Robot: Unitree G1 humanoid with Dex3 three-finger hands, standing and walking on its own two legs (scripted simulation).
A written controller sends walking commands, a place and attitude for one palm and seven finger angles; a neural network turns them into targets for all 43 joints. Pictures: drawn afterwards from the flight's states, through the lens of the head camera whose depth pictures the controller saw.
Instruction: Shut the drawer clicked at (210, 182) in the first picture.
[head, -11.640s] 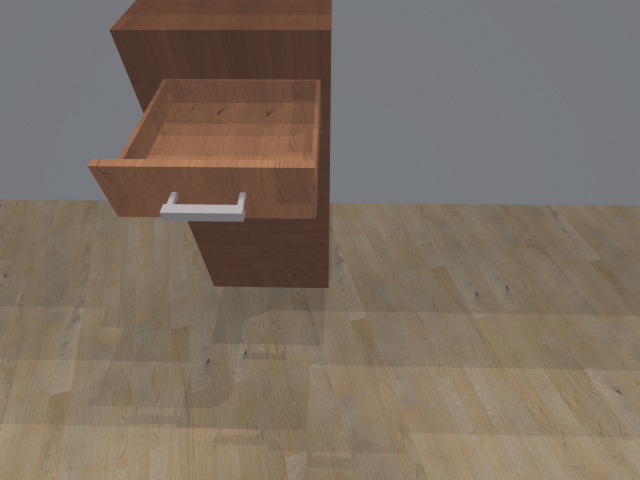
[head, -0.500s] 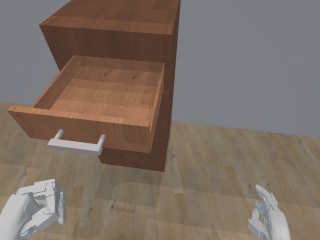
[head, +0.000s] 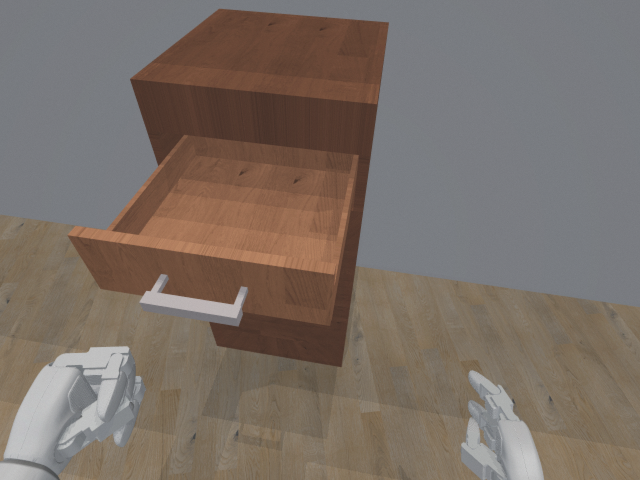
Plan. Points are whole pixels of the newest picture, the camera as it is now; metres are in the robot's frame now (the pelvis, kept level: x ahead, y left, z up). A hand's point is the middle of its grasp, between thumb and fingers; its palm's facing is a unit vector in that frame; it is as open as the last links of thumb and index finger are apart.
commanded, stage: raise the hand and make a fist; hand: left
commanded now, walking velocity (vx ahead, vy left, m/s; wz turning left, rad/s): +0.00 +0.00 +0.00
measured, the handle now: (197, 297) +0.35 +0.23 +0.01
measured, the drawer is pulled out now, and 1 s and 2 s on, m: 0.29 0.29 0.29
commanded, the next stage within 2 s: bring the fist close to the handle in 0.20 s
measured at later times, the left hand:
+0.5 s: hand (146, 412) +0.16 +0.20 +0.08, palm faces +0.04 -0.99 -0.10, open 3.2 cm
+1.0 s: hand (175, 379) +0.21 +0.20 +0.04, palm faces +0.00 -1.00 -0.07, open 3.2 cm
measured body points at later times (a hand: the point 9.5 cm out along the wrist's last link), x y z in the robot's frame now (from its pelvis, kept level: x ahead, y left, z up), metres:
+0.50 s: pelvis -0.01 -0.03 +0.00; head -0.02 -0.03 +0.45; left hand +0.15 +0.25 +0.09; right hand +0.18 -0.25 -0.05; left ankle +0.01 +0.07 -0.72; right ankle +0.01 -0.12 -0.72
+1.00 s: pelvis +0.00 -0.04 -0.02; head +0.03 -0.04 +0.43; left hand +0.21 +0.25 +0.05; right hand +0.16 -0.29 -0.09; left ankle +0.01 +0.07 -0.72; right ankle +0.01 -0.12 -0.72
